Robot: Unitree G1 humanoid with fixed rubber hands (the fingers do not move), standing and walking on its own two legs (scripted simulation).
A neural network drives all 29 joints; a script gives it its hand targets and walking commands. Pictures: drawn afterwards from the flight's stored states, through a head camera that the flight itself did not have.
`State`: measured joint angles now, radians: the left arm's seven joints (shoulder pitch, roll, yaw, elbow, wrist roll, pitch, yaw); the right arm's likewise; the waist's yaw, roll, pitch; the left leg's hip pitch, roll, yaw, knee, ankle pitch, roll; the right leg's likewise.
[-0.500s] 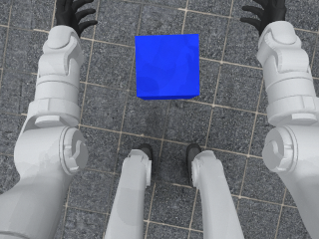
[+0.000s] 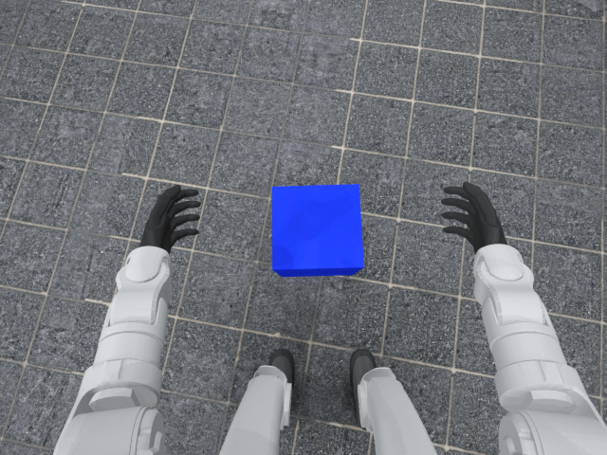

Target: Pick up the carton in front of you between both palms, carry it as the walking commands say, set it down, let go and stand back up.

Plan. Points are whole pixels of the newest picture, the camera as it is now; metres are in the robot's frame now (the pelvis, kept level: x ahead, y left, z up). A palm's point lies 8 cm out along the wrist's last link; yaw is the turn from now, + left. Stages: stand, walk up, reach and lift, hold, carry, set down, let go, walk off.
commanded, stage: let go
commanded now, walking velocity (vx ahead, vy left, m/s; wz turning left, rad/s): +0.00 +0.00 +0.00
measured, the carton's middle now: (316, 235) +0.47 +0.02 -0.59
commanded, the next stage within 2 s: stand in 0.92 s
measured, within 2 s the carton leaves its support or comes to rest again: neither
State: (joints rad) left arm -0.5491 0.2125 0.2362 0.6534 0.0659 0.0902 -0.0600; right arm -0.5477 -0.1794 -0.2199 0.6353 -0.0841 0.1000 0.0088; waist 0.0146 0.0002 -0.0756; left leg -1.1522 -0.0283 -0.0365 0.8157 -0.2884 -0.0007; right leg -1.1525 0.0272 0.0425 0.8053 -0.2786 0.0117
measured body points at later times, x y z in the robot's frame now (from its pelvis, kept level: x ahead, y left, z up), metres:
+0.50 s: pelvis +0.04 -0.01 +0.06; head +0.09 -0.01 +0.51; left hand +0.22 +0.23 -0.02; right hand +0.22 -0.24 -0.02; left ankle +0.02 +0.11 -0.68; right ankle +0.03 -0.12 -0.68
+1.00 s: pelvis +0.04 +0.00 +0.06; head +0.05 +0.00 +0.51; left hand +0.21 +0.25 -0.02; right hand +0.21 -0.25 -0.02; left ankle +0.02 +0.11 -0.68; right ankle +0.03 -0.12 -0.68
